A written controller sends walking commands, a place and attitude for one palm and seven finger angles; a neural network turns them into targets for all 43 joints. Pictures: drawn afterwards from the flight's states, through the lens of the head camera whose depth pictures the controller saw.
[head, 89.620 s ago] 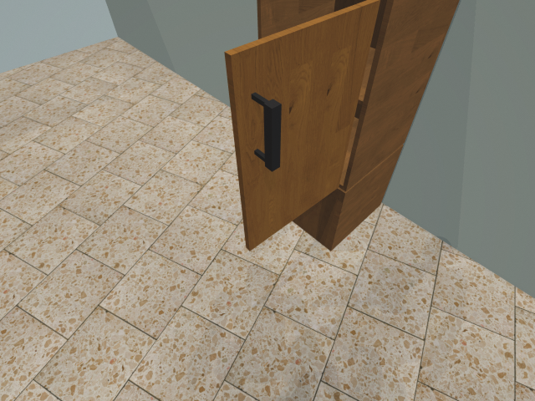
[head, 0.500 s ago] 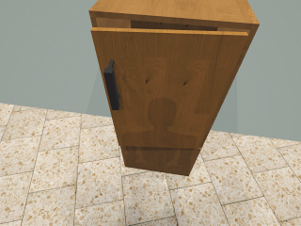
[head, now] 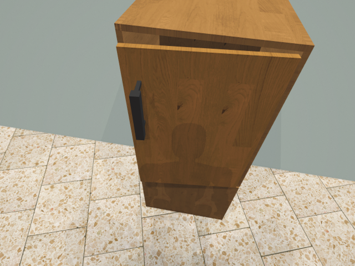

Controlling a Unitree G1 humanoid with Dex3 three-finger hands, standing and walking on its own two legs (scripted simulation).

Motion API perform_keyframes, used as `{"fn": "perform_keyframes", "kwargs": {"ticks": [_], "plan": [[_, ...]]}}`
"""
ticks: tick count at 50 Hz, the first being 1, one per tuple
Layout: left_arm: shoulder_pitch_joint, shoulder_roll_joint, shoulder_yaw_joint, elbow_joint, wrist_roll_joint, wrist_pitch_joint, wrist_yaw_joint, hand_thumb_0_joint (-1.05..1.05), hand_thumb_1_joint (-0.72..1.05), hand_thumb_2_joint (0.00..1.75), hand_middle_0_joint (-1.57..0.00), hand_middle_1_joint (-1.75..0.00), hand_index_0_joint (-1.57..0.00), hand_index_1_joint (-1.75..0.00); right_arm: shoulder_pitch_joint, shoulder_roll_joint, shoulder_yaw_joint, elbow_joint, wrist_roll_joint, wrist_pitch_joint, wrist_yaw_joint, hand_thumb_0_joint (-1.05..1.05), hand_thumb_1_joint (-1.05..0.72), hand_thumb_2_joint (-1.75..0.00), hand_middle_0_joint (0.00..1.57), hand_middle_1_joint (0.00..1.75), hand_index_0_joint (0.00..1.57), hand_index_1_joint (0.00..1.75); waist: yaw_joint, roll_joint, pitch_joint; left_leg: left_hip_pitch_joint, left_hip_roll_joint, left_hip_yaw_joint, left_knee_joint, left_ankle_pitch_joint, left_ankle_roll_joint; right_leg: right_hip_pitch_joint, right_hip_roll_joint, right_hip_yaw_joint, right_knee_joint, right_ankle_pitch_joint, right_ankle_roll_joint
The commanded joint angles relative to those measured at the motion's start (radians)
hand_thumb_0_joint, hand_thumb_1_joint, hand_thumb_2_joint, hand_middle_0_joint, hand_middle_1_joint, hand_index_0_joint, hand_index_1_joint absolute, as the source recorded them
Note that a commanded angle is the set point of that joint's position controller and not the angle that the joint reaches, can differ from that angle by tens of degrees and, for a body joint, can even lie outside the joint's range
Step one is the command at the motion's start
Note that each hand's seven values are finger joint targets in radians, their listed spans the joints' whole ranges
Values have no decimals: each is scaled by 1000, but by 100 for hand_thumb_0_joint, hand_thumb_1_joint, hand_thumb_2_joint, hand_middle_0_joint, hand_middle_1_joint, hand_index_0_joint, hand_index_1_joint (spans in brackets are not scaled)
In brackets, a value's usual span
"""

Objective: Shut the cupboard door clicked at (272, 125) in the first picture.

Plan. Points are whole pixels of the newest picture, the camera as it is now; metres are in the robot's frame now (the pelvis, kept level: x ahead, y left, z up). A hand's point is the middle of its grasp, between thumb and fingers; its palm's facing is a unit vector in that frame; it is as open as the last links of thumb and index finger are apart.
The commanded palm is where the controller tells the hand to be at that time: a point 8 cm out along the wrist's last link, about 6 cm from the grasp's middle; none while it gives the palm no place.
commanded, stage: shuffle to correct the standing spot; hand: left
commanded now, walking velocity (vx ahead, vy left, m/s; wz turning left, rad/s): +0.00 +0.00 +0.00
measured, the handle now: (139, 111) +0.47 +0.13 +0.09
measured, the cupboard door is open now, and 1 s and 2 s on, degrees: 7 7 7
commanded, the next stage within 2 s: come to a stop and stand still in 0.26 s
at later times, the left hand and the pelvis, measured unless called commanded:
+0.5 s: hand out of the picture -0.02 +0.12 -0.17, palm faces +0.01 -0.98 -0.20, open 7.4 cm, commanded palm none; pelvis -0.01 -0.06 +0.00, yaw -1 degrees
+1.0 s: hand out of the picture +0.00 +0.15 -0.18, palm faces -0.01 -0.98 -0.20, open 7.4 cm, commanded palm none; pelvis -0.01 -0.02 -0.01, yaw -2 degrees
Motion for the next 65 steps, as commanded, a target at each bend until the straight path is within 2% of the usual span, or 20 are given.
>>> {"fn": "perform_keyframes", "kwargs": {"ticks": [1, 6, 12, 15, 18, 20, 21, 24, 29, 35, 40, 42, 43, 44, 45, 47, 49, 51, 58, 65], "plan": [[51, 127, 23, -25, 4, -6, 9, 0, 90, 90, -20, -30, -20, -30, 16, -133, -23, -36, -2, -8, -9, 0, -90, -90, 20, 30, 20, 30, 3, 36, 12, 96, 128, -141, -90, 224, 4, -102, -75, 59, -93, 235, -43], [85, 85, 19, -13, 7, 18, 2, 0, 90, 90, -20, -30, -20, -30, 31, -126, -28, -26, -9, 5, -16, 0, -90, -90, 20, 30, 20, 30, -4, 47, 19, 108, 175, -173, -116, 163, 14, -143, -43, 16, -59, 149, -31], [83, 80, 41, -58, 19, 54, -19, 0, 90, 90, -20, -30, -20, -30, 65, -197, -70, -52, -18, 26, -33, 0, -90, -90, 20, 30, 20, 30, -22, 154, 8, 90, 358, -357, -220, 19, 129, -288, -3, -41, 241, -124, -33], [84, 62, 50, -82, 18, 56, -30, 0, 90, 90, -20, -30, -20, -30, 43, -199, -77, -68, -23, 25, -34, 0, -90, -90, 20, 30, 20, 30, -8, 145, -34, 43, 386, -328, -197, 36, 148, -271, -27, -16, 275, -140, -43], [192, 60, 62, -55, 21, 50, -39, 0, 90, 90, -20, -30, -20, -30, -21, -171, -77, -89, -22, 35, -26, 0, -90, -90, 20, 30, 20, 30, 54, 56, -35, -202, 252, -138, -52, -168, 38, -1, -13, -45, -32, 41, -40], [203, 150, 71, -60, 27, 34, -18, 0, 90, 90, -20, -30, -20, -30, -59, -49, -45, -134, -11, 41, -14, 0, -90, -90, 20, 30, 20, 30, 69, -257, 39, -341, 39, 17, 308, -323, -43, -69, -286, 336, -323, -114, -126], [156, 132, 57, -71, 17, 25, -14, 0, 90, 90, -20, -30, -20, -30, -59, -53, -44, -129, -14, 45, -6, 0, -90, -90, 20, 30, 20, 30, 48, -151, 47, -277, 61, -69, 390, -297, -32, -167, -300, 316, -346, -174, -164], [88, 75, 40, -58, 8, -16, -3, 0, 90, 90, -20, -30, -20, -30, 15, -19, -34, -64, -14, 34, 5, 0, -90, -90, 20, 30, 20, 30, -3, -56, 81, -255, 77, -81, 422, -146, -44, -139, -246, 228, -289, 158, -153], [168, 100, 42, -25, 11, -32, 1, 0, 90, 90, -20, -30, -20, -30, 22, -11, -22, -46, 0, 22, 0, 0, -90, -90, 20, 30, 20, 30, 39, -25, -10, -223, 45, -47, 272, -167, -69, 86, -256, 133, -139, 818, -179], [179, 115, 58, -24, 14, -10, 17, 0, 90, 90, -20, -30, -20, -30, -22, -26, -29, -85, 7, 38, -9, 0, -90, -90, 20, 30, 20, 30, 57, -86, -20, -193, 34, -66, 200, -180, -75, 105, -288, 160, -72, 941, -216], [104, 103, 59, -46, 6, 4, 15, 0, 90, 90, -20, -30, -20, -30, 58, -23, -32, -63, 5, 32, -13, 0, -90, -90, 20, 30, 20, 30, 4, -53, -44, 87, 45, -51, -77, 122, -55, -50, -190, 74, 9, 699, -124], [107, 50, 51, -56, 3, 12, 14, 0, 90, 90, -20, -30, -20, -30, 58, -78, -40, -64, -2, 22, -19, 0, -90, -90, 20, 30, 20, 30, 18, 101, -51, 171, 199, -180, -53, 462, 21, -159, -91, 2, 8, 297, -52], [189, 48, 44, -10, 5, -18, 46, 0, 90, 90, -20, -30, -20, -30, -29, -116, -47, -137, 3, 23, -11, 0, -90, -90, 20, 30, 20, 30, 30, 177, 44, 24, 168, -103, 148, 319, -10, -144, -140, 69, -112, 422, -8], [181, 115, 44, -38, 12, -32, 42, 0, 90, 90, -20, -30, -20, -30, -71, -65, -24, -175, 3, 29, -2, 0, -90, -90, 20, 30, 20, 30, 30, 115, 67, -54, 90, -100, 173, 66, -32, -120, -227, 184, -148, 621, -26], [106, 129, 42, -64, 14, -23, 31, 0, 90, 90, -20, -30, -20, -30, 14, -11, -33, -149, -3, 34, -3, 0, -90, -90, 20, 30, 20, 30, -31, 86, 54, -38, 62, -96, 136, -58, -37, -149, -270, 173, -100, 600, -85], [60, 90, 32, -83, 13, -19, 26, 0, 90, 90, -20, -30, -20, -30, 64, -51, -36, -144, -7, 28, -4, 0, -90, -90, 20, 30, 20, 30, -37, 50, -6, 28, 100, -141, 16, 66, -23, -147, -149, 62, -34, 323, -101], [73, 75, 33, -93, 13, -4, 26, 0, 90, 90, -20, -30, -20, -30, 58, -84, -39, -150, -10, 11, -5, 0, -90, -90, 20, 30, 20, 30, -3, 134, -36, 10, 156, -221, -34, 271, 18, -102, -73, -12, 28, 176, -69], [91, 67, 28, -86, 8, 10, 22, 0, 90, 90, -20, -30, -20, -30, 28, -103, -33, -167, -8, 10, -10, 0, -90, -90, 20, 30, 20, 30, 18, 122, -16, -20, 174, -266, -102, 223, 45, -97, -37, -41, 37, 40, -49], [70, 79, 30, -95, 15, 33, 5, 0, 90, 90, -20, -30, -20, -30, 24, -141, -45, -177, -13, 14, -7, 0, -90, -90, 20, 30, 20, 30, 18, 74, 73, -83, 185, -350, -302, -253, 21, -164, -32, -41, 71, -20, -46], [57, 101, 30, -82, 11, 28, 2, 0, 90, 90, -20, -30, -20, -30, 41, -147, -41, -139, -9, 7, -10, 0, -90, -90, 20, 30, 20, 30, 16, 49, 0, 29, 183, -341, -301, -140, -1, -169, -31, 0, 47, 11, -48]]}}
